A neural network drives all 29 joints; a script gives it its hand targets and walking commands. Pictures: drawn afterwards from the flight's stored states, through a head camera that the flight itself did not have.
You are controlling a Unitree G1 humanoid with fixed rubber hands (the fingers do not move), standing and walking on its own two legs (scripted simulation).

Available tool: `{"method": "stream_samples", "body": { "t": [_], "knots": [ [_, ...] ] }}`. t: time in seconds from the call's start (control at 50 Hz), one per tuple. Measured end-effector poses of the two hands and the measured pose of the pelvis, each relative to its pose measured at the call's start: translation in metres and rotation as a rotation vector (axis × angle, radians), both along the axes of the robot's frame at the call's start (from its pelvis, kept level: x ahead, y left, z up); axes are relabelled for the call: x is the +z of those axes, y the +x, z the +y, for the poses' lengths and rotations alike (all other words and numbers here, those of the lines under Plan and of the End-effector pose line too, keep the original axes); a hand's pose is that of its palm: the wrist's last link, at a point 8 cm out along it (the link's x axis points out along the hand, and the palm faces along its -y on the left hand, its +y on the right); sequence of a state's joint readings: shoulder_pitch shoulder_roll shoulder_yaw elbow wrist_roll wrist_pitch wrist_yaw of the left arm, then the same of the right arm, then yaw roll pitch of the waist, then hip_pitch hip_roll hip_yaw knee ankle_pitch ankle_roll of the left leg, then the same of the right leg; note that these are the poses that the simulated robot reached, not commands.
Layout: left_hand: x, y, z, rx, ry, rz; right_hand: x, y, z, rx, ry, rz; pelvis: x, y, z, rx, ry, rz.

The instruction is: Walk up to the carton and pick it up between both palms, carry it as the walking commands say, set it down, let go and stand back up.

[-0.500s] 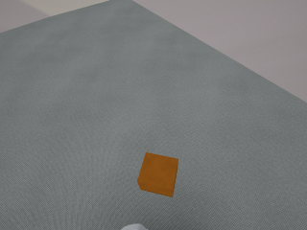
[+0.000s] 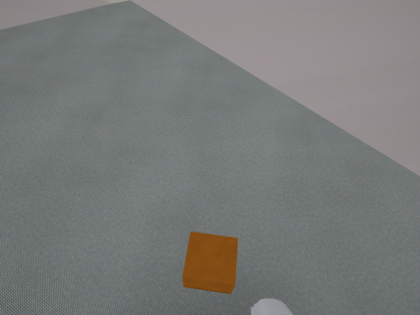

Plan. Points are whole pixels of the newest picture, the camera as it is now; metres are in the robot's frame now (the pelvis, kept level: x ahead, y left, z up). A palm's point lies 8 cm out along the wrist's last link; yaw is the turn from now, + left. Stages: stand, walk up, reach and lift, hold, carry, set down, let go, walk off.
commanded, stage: walk up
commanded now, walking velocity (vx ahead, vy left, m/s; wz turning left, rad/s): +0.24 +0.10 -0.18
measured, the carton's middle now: (210, 262) +0.42 +0.01 -0.69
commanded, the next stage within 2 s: none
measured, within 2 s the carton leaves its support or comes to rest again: neither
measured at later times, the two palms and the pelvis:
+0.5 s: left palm (100, 300) +0.16 +0.27 -0.17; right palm (321, 269) +0.24 -0.22 -0.12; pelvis +0.14 +0.03 -0.02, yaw -6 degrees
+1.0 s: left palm (113, 313) +0.14 +0.22 -0.14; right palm out of the picture +0.14 -0.27 -0.16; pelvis +0.09 -0.03 -0.02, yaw -9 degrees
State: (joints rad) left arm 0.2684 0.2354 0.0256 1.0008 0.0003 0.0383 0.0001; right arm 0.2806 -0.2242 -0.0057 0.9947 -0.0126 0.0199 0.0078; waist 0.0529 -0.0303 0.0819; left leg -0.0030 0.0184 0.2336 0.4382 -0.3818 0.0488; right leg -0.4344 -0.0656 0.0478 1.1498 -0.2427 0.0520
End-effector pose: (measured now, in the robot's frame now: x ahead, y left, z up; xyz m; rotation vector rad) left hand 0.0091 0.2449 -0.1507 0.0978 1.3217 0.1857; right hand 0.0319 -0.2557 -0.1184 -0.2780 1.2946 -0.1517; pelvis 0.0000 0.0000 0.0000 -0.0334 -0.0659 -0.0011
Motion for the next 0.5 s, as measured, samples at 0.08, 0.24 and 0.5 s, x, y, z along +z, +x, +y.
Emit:
{"method": "stream_samples", "body": {
  "t": [0.08,0.24,0.5],
  "knots": [
    [-0.008,0.036,0.002,-0.030,-0.003,0.014,-0.009,0.002,0.001,-0.046,-0.012,0.051,-0.008,0.030,0.004,-0.030,0.025,0.018],
    [-0.014,0.100,-0.004,-0.038,0.041,0.037,-0.044,0.034,0.007,-0.074,0.021,0.180,-0.026,0.090,0.001,-0.046,0.021,0.075],
    [-0.024,0.155,0.022,-0.089,0.016,0.062,-0.003,0.207,0.032,-0.015,-0.033,-0.221,-0.020,0.138,0.033,-0.098,-0.003,0.062]
  ]
}}
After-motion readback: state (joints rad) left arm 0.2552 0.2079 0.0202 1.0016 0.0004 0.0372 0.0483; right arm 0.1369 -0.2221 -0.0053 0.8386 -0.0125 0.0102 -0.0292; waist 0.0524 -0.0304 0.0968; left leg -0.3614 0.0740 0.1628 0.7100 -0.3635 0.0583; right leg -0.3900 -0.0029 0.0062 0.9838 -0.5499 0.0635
